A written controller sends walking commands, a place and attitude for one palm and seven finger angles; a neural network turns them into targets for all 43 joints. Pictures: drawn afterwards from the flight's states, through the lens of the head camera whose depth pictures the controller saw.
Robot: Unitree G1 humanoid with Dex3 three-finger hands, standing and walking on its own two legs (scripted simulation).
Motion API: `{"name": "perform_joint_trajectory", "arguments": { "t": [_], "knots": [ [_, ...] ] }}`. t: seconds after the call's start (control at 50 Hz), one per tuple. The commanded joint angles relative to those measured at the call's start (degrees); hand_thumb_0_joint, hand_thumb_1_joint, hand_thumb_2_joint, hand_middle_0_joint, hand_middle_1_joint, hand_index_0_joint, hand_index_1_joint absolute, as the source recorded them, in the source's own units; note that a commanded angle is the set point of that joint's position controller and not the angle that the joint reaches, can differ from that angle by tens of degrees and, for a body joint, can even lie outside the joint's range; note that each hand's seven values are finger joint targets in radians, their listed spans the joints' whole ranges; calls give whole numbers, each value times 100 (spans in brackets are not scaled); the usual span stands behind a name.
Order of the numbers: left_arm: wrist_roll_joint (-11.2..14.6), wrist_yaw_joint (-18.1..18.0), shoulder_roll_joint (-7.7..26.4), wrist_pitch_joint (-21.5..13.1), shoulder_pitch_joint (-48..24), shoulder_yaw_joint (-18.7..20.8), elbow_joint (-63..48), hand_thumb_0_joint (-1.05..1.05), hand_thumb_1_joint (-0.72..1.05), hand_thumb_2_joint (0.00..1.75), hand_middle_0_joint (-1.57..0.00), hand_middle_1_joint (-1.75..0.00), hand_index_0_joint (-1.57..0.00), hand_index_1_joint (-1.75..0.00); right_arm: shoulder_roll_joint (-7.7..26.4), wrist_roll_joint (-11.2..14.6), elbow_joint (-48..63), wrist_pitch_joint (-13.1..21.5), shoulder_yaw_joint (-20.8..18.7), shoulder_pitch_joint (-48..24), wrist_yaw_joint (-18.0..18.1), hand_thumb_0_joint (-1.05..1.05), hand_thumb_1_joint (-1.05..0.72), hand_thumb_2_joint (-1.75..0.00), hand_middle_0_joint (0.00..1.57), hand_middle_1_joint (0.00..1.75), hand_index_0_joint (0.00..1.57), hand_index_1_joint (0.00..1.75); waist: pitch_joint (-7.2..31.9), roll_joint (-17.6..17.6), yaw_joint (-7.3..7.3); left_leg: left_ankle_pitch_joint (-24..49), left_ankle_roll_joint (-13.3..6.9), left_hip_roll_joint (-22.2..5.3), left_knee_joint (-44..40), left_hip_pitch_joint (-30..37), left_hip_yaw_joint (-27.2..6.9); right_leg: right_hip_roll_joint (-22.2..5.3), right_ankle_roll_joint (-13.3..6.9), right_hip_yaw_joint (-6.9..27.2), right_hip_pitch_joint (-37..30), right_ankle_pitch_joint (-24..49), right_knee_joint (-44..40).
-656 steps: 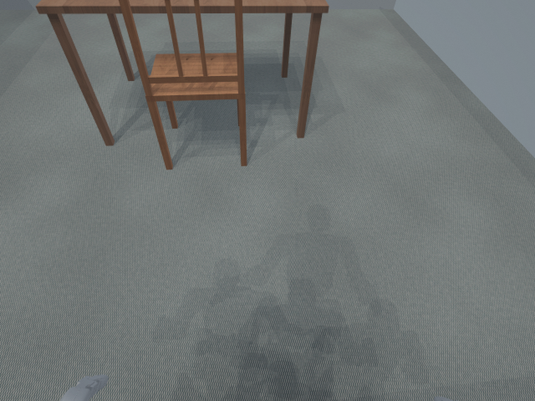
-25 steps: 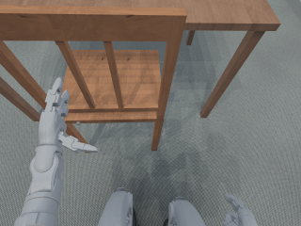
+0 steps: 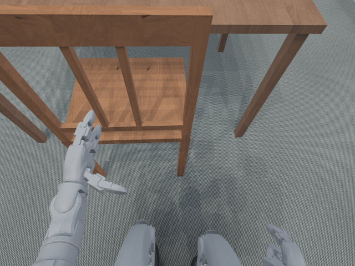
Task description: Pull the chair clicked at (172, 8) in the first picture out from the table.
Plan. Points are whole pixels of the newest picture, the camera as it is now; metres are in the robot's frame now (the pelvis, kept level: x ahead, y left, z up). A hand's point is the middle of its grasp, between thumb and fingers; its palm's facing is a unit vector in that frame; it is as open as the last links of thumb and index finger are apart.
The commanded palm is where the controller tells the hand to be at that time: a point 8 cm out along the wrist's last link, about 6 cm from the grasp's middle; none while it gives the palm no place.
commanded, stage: push the fingers through the gap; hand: left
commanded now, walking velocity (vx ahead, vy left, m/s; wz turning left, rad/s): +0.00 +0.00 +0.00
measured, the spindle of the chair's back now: (89, 93) +0.50 +0.23 +0.02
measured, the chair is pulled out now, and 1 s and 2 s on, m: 0.00 0.00 0.00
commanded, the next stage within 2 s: hook a spindle and tug to test in 1.66 s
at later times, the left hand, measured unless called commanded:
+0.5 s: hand (96, 132) +0.39 +0.19 +0.03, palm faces +0.10 -0.99 -0.03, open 16.9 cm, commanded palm +0.36 +0.25 +0.02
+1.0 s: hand (98, 117) +0.44 +0.20 +0.02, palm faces +0.06 -1.00 -0.04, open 17.0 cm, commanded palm +0.41 +0.24 +0.02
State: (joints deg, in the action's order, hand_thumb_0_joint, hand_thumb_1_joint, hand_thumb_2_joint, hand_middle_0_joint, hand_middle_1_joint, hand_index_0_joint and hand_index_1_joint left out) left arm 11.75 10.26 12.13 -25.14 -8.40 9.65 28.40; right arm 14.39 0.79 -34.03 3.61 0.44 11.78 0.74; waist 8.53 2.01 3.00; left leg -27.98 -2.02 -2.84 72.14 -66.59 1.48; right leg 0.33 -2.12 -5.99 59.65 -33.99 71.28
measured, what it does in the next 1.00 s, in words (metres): stands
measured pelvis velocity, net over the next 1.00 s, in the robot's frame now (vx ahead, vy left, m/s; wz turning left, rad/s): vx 0.00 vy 0.01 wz -0.02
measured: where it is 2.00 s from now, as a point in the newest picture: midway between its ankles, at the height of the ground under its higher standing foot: outside the picture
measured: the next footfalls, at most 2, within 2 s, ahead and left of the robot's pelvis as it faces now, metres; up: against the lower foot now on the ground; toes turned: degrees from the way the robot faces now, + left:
none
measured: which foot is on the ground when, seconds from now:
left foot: down 0.00-1.00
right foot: down 0.00-1.00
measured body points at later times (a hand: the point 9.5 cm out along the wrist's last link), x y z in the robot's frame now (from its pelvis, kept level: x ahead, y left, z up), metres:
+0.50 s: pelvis +0.00 +0.00 +0.00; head +0.12 +0.01 +0.43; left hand +0.38 +0.24 +0.03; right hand +0.12 -0.26 -0.11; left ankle +0.05 +0.10 -0.62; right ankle +0.00 -0.10 -0.62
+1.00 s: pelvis +0.00 +0.01 +0.00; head +0.13 +0.03 +0.43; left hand +0.43 +0.25 +0.03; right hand +0.08 -0.25 -0.12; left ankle +0.05 +0.10 -0.62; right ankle +0.00 -0.10 -0.62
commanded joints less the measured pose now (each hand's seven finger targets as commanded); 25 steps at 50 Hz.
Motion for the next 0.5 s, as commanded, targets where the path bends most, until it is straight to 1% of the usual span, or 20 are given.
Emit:
{"name": "perform_joint_trajectory", "arguments": {
  "t": [0.0,0.02,0.04,0.06,0.1,0.12,0.14,0.16,0.18,0.22,0.26,0.28,0.3,0.32,0.34,0.36,0.38,0.42,0.44,0.48],
  "knots": [
    [-50,-667,1869,-1113,-1164,1332,-2369,0,-50,30,-6,-8,-6,-8,731,-138,637,241,-316,252,42,0,-90,-90,20,30,20,30,2893,526,-267,2163,80,158,-800,2651,-423,102,20,500,-1140,2219,-933],
    [-71,-747,1772,-1179,-1218,1301,-2286,0,-50,30,-6,-8,-6,-8,694,-150,584,242,-302,206,26,0,-90,-90,20,30,20,30,2691,458,-196,2070,69,156,-757,2447,-379,91,39,514,-1153,2234,-937],
    [-125,-772,1779,-1178,-1083,1368,-1957,0,-50,30,-6,-8,-6,-8,694,-151,523,236,-303,191,9,0,-90,-90,20,30,20,30,2433,338,-175,1867,80,154,-747,2218,-362,105,39,513,-1116,2111,-933],
    [-144,-715,1614,-1120,-1147,1190,-1580,0,-50,30,-6,-8,-6,-8,725,-151,473,219,-290,198,8,0,-90,-90,20,30,20,30,2284,143,-20,1675,36,167,-683,1969,-344,115,67,554,-1053,2026,-972],
    [-129,-435,1261,-900,-1338,824,-728,0,-50,30,-6,-8,-6,-8,805,-102,359,202,-281,201,18,0,-90,-90,20,30,20,30,1725,39,200,1049,46,165,-638,1554,-299,98,91,595,-721,1528,-1113],
    [-81,-222,1110,-752,-1432,637,-392,0,-50,30,-6,-8,-6,-8,858,-59,341,207,-282,222,35,0,-90,-90,20,30,20,30,1559,-84,274,745,41,173,-643,1392,-292,95,97,648,-655,1217,-1240],
    [-22,-4,1016,-603,-1481,490,-163,0,-50,30,-6,-8,-6,-8,918,-8,351,209,-289,247,64,0,-90,-90,20,30,20,30,1490,-122,301,608,32,170,-678,1357,-296,89,84,683,-636,1045,-1346],
    [70,237,721,-495,-1643,156,-182,0,-50,30,-6,-8,-6,-8,913,40,406,242,-294,273,86,0,-90,-90,20,30,20,30,1537,5,364,667,4,174,-700,1520,-293,75,72,716,-630,1093,-1429],
    [137,411,800,-383,-1649,178,-207,0,-50,30,-6,-8,-6,-8,971,66,415,260,-321,313,114,0,-90,-90,20,30,20,30,1720,8,280,742,14,164,-747,1657,-325,59,56,662,-713,1147,-1436],
    [255,601,974,-280,-1867,248,-529,0,-50,30,-6,-8,-6,-8,1010,88,436,305,-363,361,171,0,-90,-90,20,30,20,30,2160,155,210,1081,0,146,-774,2013,-384,54,45,626,-807,1439,-1400],
    [309,533,1165,-375,-2174,403,-945,0,-50,30,-6,-8,-6,-8,990,65,428,361,-367,411,199,0,-90,-90,20,30,20,30,2398,303,190,1477,2,125,-785,2380,-464,77,38,533,-730,1707,-1276],
    [281,407,1375,-449,-2239,649,-1058,0,-50,30,-6,-8,-6,-8,975,26,381,378,-376,443,196,0,-90,-90,20,30,20,30,2544,325,107,1623,16,125,-776,2466,-479,74,44,507,-758,1784,-1230],
    [239,234,1583,-569,-2356,886,-1102,0,-50,30,-6,-8,-6,-8,957,-8,334,391,-370,461,190,0,-90,-90,20,30,20,30,2524,338,79,1750,41,109,-779,2536,-521,86,38,459,-683,1821,-1155],
    [176,60,1596,-694,-2388,957,-1178,0,-50,30,-6,-8,-6,-8,918,-57,315,403,-354,461,166,0,-90,-90,20,30,20,30,2638,410,33,1876,53,114,-758,2599,-521,101,40,448,-672,1883,-1080],
    [123,-114,1670,-777,-2320,1110,-1113,0,-50,30,-6,-8,-6,-8,889,-98,296,401,-350,475,135,0,-90,-90,20,30,20,30,2610,370,-1,1966,65,117,-736,2548,-508,107,39,429,-702,1970,-1015],
    [44,-286,1948,-855,-2252,1395,-1000,0,-50,30,-6,-8,-6,-8,905,-126,271,384,-353,498,124,0,-90,-90,20,30,20,30,2594,238,-48,1995,67,109,-705,2416,-502,122,41,425,-737,2007,-939],
    [-31,-376,1699,-877,-2265,1224,-720,0,-50,30,-6,-8,-6,-8,854,-142,264,357,-327,466,85,0,-90,-90,20,30,20,30,2424,217,20,1882,65,132,-707,2293,-468,112,60,440,-661,1967,-946],
    [-154,-452,1668,-853,-2222,1249,-265,0,-50,30,-6,-8,-6,-8,849,-157,254,299,-322,469,28,0,-90,-90,20,30,20,30,2208,90,34,1569,65,150,-667,1898,-382,106,68,479,-724,1829,-945],
    [-189,-432,1710,-828,-2327,1222,-179,0,-50,30,-6,-8,-6,-8,876,-149,257,264,-319,474,14,0,-90,-90,20,30,20,30,2223,127,68,1495,55,151,-650,1814,-346,100,70,517,-743,1835,-958],
    [-233,-283,1777,-713,-2180,1218,33,0,-50,30,-6,-8,-6,-8,914,-130,338,187,-319,535,-12,0,-90,-90,20,30,20,30,2328,254,18,1522,60,164,-690,1837,-307,103,47,555,-873,1911,-993]
  ]
}}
